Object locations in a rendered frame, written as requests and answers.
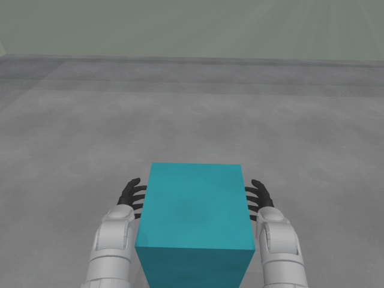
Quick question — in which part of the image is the robot right hand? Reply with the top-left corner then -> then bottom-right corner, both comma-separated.
245,179 -> 274,221

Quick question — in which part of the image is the carton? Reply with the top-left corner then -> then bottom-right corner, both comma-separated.
134,163 -> 256,288

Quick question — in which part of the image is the left robot forearm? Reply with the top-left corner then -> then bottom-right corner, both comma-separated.
80,204 -> 135,288

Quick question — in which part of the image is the right robot forearm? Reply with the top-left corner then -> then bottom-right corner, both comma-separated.
256,206 -> 309,288

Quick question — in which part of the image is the robot left hand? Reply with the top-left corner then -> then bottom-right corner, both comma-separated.
117,178 -> 147,219

